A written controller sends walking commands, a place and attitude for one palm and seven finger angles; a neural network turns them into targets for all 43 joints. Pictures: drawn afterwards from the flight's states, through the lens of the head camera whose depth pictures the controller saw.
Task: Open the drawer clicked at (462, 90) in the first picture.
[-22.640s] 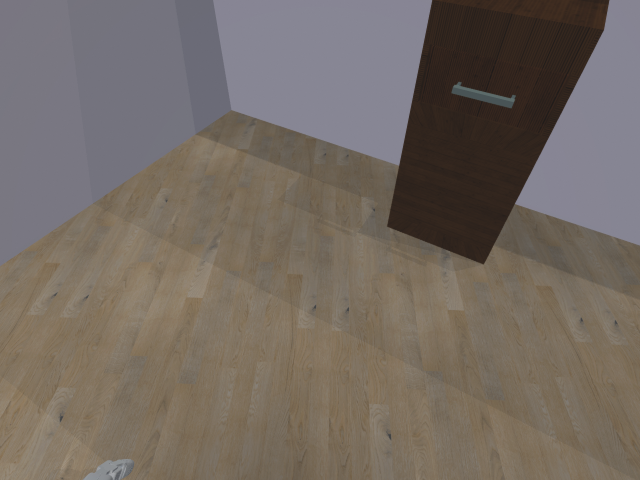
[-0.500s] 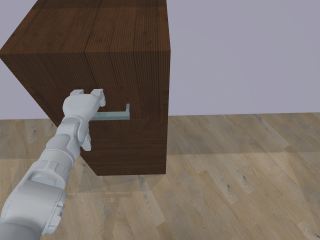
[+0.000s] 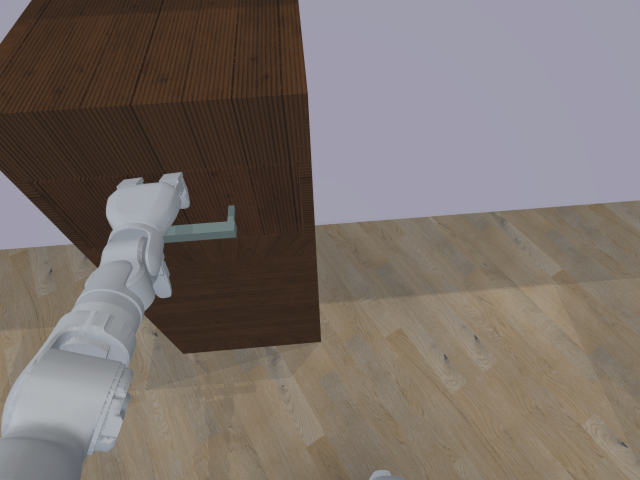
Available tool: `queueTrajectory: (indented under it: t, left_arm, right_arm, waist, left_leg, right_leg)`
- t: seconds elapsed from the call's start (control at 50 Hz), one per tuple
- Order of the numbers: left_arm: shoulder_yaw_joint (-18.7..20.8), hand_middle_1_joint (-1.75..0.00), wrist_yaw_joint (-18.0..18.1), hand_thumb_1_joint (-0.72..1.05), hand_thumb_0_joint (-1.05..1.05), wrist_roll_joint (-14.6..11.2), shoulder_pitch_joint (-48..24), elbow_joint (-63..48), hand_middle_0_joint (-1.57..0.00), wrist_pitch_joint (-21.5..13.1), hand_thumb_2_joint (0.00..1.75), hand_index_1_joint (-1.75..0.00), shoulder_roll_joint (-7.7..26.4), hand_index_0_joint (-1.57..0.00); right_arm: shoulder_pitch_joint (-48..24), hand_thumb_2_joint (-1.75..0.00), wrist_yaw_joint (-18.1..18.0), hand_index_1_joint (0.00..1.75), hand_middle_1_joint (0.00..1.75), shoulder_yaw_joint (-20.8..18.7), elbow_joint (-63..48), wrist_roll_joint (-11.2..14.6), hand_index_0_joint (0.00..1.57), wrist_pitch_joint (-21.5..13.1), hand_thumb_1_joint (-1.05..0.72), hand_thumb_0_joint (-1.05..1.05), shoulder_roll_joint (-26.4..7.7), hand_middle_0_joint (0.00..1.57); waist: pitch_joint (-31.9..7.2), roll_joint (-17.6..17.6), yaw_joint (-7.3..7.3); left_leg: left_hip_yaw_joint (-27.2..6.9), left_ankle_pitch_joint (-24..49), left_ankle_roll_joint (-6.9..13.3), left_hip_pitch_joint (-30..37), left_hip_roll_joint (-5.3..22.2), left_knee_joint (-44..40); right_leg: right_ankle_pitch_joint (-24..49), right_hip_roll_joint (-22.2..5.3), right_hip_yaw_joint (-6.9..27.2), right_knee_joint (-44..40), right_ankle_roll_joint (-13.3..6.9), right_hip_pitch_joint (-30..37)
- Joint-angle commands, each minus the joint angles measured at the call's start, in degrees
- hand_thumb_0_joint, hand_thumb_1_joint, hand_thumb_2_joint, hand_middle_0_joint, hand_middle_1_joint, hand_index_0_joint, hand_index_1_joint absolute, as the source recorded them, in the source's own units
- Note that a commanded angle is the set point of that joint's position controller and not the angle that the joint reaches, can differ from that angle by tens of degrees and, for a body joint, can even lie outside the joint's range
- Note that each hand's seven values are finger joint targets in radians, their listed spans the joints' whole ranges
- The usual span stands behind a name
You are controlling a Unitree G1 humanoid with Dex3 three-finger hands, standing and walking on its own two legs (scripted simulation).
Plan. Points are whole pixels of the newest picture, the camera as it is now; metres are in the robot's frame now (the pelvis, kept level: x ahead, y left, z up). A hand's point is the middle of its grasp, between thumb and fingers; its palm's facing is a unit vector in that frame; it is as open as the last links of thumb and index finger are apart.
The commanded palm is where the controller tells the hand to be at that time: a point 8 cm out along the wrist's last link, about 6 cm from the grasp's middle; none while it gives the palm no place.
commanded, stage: lower the fingers behind the handle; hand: left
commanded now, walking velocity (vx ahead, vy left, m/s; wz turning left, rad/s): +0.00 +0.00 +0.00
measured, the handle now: (181, 224) +0.51 +0.21 -0.04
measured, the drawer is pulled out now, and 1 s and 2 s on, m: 0.00 0.00 0.00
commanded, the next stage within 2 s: close the thumb around the handle in 1.52 s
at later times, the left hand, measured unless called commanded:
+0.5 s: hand (173, 241) +0.46 +0.21 -0.02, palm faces -0.11 -0.03 -0.99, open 13.8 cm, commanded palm +0.44 +0.22 +0.03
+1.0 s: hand (181, 257) +0.46 +0.21 -0.06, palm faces -0.05 -0.02 -1.00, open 13.8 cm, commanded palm +0.44 +0.21 -0.01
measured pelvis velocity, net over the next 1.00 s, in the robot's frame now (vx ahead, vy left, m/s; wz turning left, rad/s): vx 0.00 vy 0.01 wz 0.00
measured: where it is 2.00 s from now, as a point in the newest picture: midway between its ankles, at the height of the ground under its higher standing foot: outside the picture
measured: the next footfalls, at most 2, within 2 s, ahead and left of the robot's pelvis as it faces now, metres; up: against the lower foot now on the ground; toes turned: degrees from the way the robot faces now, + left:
none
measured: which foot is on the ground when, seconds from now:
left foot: down 0.00-1.00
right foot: down 0.00-1.00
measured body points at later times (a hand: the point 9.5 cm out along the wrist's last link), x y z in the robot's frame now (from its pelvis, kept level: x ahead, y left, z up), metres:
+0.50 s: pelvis +0.00 +0.00 -0.02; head +0.10 +0.00 +0.42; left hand +0.46 +0.21 +0.04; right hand +0.04 -0.26 -0.16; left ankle -0.02 +0.10 -0.71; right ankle +0.01 -0.10 -0.71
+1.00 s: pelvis +0.00 +0.01 -0.04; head +0.11 +0.01 +0.40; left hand +0.46 +0.21 -0.01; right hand +0.03 -0.26 -0.18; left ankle -0.02 +0.10 -0.71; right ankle +0.01 -0.10 -0.71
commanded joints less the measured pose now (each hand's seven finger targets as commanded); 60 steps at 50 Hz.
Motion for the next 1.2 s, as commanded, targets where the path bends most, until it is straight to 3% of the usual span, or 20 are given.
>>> queueTrajectory:
  t: [0.0, 0.1, 0.16, 0.22, 0.26, 0.34, 0.44, 0.48, 0.54, 0.62, 0.68, 0.72, 0.76, 0.78, 0.86, 0.94, 1.1, 1.14, 1.16, 1.18]
  left_arm:
    - [4.60, -1.20, 1.19, -0.50, 0.00, 1.52, -15.27, -15.22, -0.30, -11.37, 0.30, -1.20, 13.59, -0.30]
    - [9.69, -1.20, 11.25, -0.50, 0.00, 3.89, -18.17, -19.61, -0.30, -14.56, 0.30, -1.20, 16.03, -0.30]
    - [8.51, -1.20, 17.37, -0.50, 0.00, 5.13, -21.94, -18.32, -0.30, -11.32, 0.30, -1.20, 13.54, -0.30]
    - [7.08, -1.20, 20.11, -0.50, 0.00, 5.32, -26.42, -17.41, -0.30, -6.37, 0.30, -1.20, 12.32, -0.30]
    - [4.73, -1.20, 19.25, -0.50, 0.00, 4.37, -27.89, -15.82, -0.30, -3.19, 0.30, -1.20, 10.05, -0.30]
    - [1.89, -1.20, 14.19, -0.50, 0.00, 1.91, -27.81, -11.16, -0.30, 0.81, 0.30, -1.20, 8.53, -0.30]
    - [6.23, -1.20, 8.45, -0.50, 0.00, 1.72, -21.97, -5.78, -0.30, -1.52, 0.30, -1.20, 15.69, -0.30]
    - [6.27, -1.20, 7.65, -0.50, 0.00, 2.36, -17.67, -5.65, -0.30, -3.76, 0.30, -1.20, 15.33, -0.30]
    - [7.08, -1.20, 8.59, -0.50, 0.00, 3.45, -13.62, -7.70, -0.30, -7.21, 0.30, -1.20, 13.99, -0.30]
    - [5.48, -1.20, 11.95, -0.50, 0.00, 4.29, -14.90, -10.31, -0.30, -9.16, 0.30, -1.20, 10.53, -0.30]
    - [5.73, -1.20, 15.09, -0.50, 0.00, 4.88, -21.19, -15.22, -0.30, -10.26, 0.30, -1.20, 10.39, -0.30]
    - [6.96, -1.20, 17.22, -0.50, 0.00, 5.44, -21.73, -14.12, -0.30, -9.10, 0.30, -1.20, 11.48, -0.30]
    - [4.97, -1.20, 18.37, -0.50, 0.00, 5.59, -23.85, -13.00, -0.30, -6.82, 0.30, -1.20, 8.87, -0.30]
    - [6.47, -1.20, 18.78, -0.50, 0.00, 5.47, -22.75, -12.80, -0.30, -5.83, 0.30, -1.20, 10.18, -0.30]
    - [4.89, -1.20, 18.22, -0.50, 0.00, 4.62, -23.18, -12.46, -0.30, -2.43, 0.30, -1.20, 8.40, -0.30]
    - [4.78, -1.20, 16.49, -0.50, 0.00, 4.08, -21.88, -9.43, -0.30, -0.78, 0.30, -1.20, 8.91, -0.30]
    - [6.65, -1.20, 15.95, -0.50, 0.00, 4.73, -16.36, -8.23, -0.30, -3.48, 0.30, -1.20, 10.87, -0.30]
    - [7.21, -1.20, 16.43, -0.50, 0.00, 4.97, -15.98, -9.80, -0.30, -4.10, 0.30, -1.20, 10.91, -0.30]
    - [6.43, -1.20, 16.81, -0.50, 0.00, 5.16, -18.03, -11.49, -0.30, -4.56, 0.30, -1.20, 10.36, -0.30]
    - [8.14, -1.20, 17.18, -0.50, 0.00, 5.31, -16.82, -11.16, -0.30, -4.58, 0.30, -1.20, 12.21, -0.30]
  right_arm:
    - [4.57, -0.90, -1.65, 0.30, 0.30, -4.44, -4.81, -1.04, 0.20, -2.75, -0.90, 0.00, -8.91, 0.20]
    - [5.59, -0.90, 0.42, 0.30, 0.30, -5.68, -2.75, -2.24, 0.20, -4.10, -0.90, 0.00, -8.55, 0.20]
    - [5.97, -0.90, 1.84, 0.30, 0.30, -6.31, -1.23, -2.89, 0.20, -4.60, -0.90, 0.00, -8.82, 0.20]
    - [6.49, -0.90, 2.68, 0.30, 0.30, -6.81, 0.04, -3.16, 0.20, -4.50, -0.90, 0.00, -9.37, 0.20]
    - [7.02, -0.90, 3.01, 0.30, 0.30, -6.96, 0.58, -2.91, 0.20, -4.13, -0.90, 0.00, -9.59, 0.20]
    - [7.35, -0.90, 2.24, 0.30, 0.30, -6.31, 0.65, -2.20, 0.20, -3.30, -0.90, 0.00, -10.11, 0.20]
    - [6.78, -0.90, 0.66, 0.30, 0.30, -4.46, -0.08, -1.87, 0.20, -2.83, -0.90, 0.00, -10.58, 0.20]
    - [6.56, -0.90, 0.47, 0.30, 0.30, -4.05, -1.18, -1.92, 0.20, -2.76, -0.90, 0.00, -10.01, 0.20]
    - [6.55, -0.90, 0.93, 0.30, 0.30, -4.55, -1.92, -2.29, 0.20, -3.05, -0.90, 0.00, -9.41, 0.20]
    - [7.36, -0.90, 1.79, 0.30, 0.30, -5.57, -1.71, -2.46, 0.20, -3.91, -0.90, 0.00, -9.18, 0.20]
    - [8.18, -0.90, 2.18, 0.30, 0.30, -6.44, -0.58, -3.00, 0.20, -4.41, -0.90, 0.00, -9.30, 0.20]
    - [8.47, -0.90, 2.57, 0.30, 0.30, -6.71, 0.58, -3.45, 0.20, -4.35, -0.90, 0.00, -9.58, 0.20]
    - [8.90, -0.90, 2.93, 0.30, 0.30, -6.78, 1.42, -3.62, 0.20, -4.29, -0.90, 0.00, -9.58, 0.20]
    - [8.78, -0.90, 3.16, 0.30, 0.30, -6.80, 1.62, -3.70, 0.20, -4.15, -0.90, 0.00, -9.83, 0.20]
    - [8.59, -0.90, 3.48, 0.30, 0.30, -6.59, 1.48, -3.70, 0.20, -3.42, -0.90, 0.00, -9.77, 0.20]
    - [7.68, -0.90, 3.06, 0.30, 0.30, -5.87, 1.38, -3.46, 0.20, -2.94, -0.90, 0.00, -10.10, 0.20]
    - [6.56, -0.90, 2.62, 0.30, 0.30, -5.07, 0.18, -3.54, 0.20, -3.49, -0.90, 0.00, -9.54, 0.20]
    - [6.45, -0.90, 2.73, 0.30, 0.30, -5.23, -0.33, -3.60, 0.20, -3.68, -0.90, 0.00, -9.40, 0.20]
    - [6.74, -0.90, 2.75, 0.30, 0.30, -5.44, -0.26, -3.57, 0.20, -3.85, -0.90, 0.00, -9.27, 0.20]
    - [6.91, -0.90, 2.73, 0.30, 0.30, -5.55, 0.07, -3.61, 0.20, -3.79, -0.90, 0.00, -9.51, 0.20]
  waist:
    - [-18.09, -3.59, 1.38]
    - [-23.26, 2.48, 2.01]
    - [-25.61, 1.77, 0.03]
    - [-30.32, 2.23, -1.49]
    - [-32.13, 2.82, -2.37]
    - [-29.76, -0.85, -3.45]
    - [-21.87, -4.45, -1.15]
    - [-20.97, -3.95, 0.10]
    - [-22.46, -2.84, 1.31]
    - [-22.42, -2.64, -0.12]
    - [-27.29, 0.67, -1.34]
    - [-29.73, 2.35, -1.25]
    - [-29.08, 3.15, -2.46]
    - [-30.38, 3.12, -1.52]
    - [-32.95, 3.94, -1.62]
    - [-29.31, 0.63, -2.01]
    - [-26.32, -1.40, -0.34]
    - [-28.06, -0.70, 0.28]
    - [-29.28, 0.29, -0.44]
    - [-29.30, -0.93, 0.05]
  left_leg:
    - [-0.86, 12.80, 1.34, 3.03, -1.44, -1.20]
    - [-2.08, 17.09, 0.20, 2.29, -0.98, 3.51]
    - [-2.90, 18.26, -0.15, 2.31, -0.70, 5.75]
    - [-2.84, 19.60, -0.30, 4.73, -0.69, 6.87]
    - [-3.19, 21.28, -0.59, 7.69, -0.56, 6.82]
    - [-3.09, 19.98, 0.06, 7.95, -0.70, 4.87]
    - [-2.18, 14.72, 1.15, -0.39, -1.16, 3.52]
    - [-1.67, 14.79, 1.16, -2.60, -1.31, 3.97]
    - [-1.73, 18.10, 0.83, -2.39, -0.93, 5.56]
    - [-2.21, 16.83, 0.50, -2.54, -0.37, 7.55]
    - [-3.67, 19.55, 0.01, 1.58, 0.24, 9.46]
    - [-4.22, 21.08, -0.57, 3.09, 0.32, 10.51]
    - [-5.09, 23.23, -1.17, 4.15, 0.76, 11.05]
    - [-4.97, 24.44, -1.32, 4.77, 0.79, 11.26]
    - [-5.29, 28.24, -1.72, 7.38, 1.01, 11.33]
    - [-4.74, 24.27, -0.83, 3.83, 0.78, 10.54]
    - [-2.81, 18.03, 0.36, -4.38, 0.01, 11.33]
    - [-2.99, 18.83, 0.18, -4.26, -0.10, 11.68]
    - [-2.95, 18.58, 0.19, -3.33, 0.08, 12.00]
    - [-2.97, 19.01, 0.22, -3.41, 0.08, 12.18]
  right_leg:
    - [13.22, 0.02, 2.09, -2.72, -0.82, 12.56]
    - [12.84, 0.68, 0.73, 3.08, -1.75, 4.43]
    - [11.98, 1.00, -0.47, 5.07, -1.60, 0.45]
    - [13.23, 1.18, -0.70, 5.24, -1.24, 0.43]
    - [13.96, 1.41, -1.06, 4.77, -1.06, 0.30]
    - [14.62, 1.57, -0.81, 2.04, -0.60, 3.34]
    - [13.98, 0.93, 0.51, 1.47, -0.59, 7.02]
    - [15.02, 0.83, 0.77, 2.47, -0.76, 7.28]
    - [16.81, 1.06, 0.50, 4.52, -1.24, 5.56]
    - [13.78, 1.29, -0.15, 5.95, -1.27, 0.00]
    - [12.99, 1.34, -0.50, 7.79, -1.27, -3.89]
    - [12.24, 1.44, -1.16, 9.04, -1.37, -5.79]
    - [11.87, 1.57, -1.94, 9.46, -1.30, -8.61]
    - [12.35, 1.64, -1.97, 9.71, -1.33, -8.09]
    - [14.24, 1.84, -2.25, 9.62, -1.15, -6.70]
    - [13.95, 1.84, -1.89, 8.74, -1.05, -5.16]
    - [14.07, 1.38, -0.56, 10.03, -1.15, -2.91]
    - [14.81, 1.32, -0.51, 10.72, -1.31, -2.35]
    - [14.59, 1.27, -0.44, 10.74, -1.16, -2.91]
    - [14.89, 1.28, -0.45, 10.86, -1.15, -2.59]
